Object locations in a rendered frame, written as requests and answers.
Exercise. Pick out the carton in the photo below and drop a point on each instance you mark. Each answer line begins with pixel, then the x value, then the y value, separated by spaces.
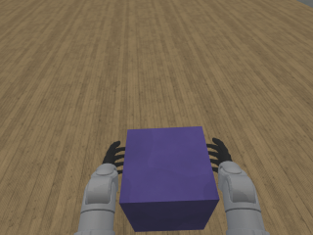
pixel 167 181

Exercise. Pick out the right robot forearm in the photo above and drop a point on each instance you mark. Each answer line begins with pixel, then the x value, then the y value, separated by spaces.
pixel 241 205

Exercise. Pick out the robot left hand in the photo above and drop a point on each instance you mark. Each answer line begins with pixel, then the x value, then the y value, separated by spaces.
pixel 110 157

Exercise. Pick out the left robot forearm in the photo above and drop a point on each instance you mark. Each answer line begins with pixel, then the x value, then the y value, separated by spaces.
pixel 98 203

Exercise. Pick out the robot right hand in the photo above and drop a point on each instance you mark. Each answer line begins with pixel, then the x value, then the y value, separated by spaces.
pixel 222 155

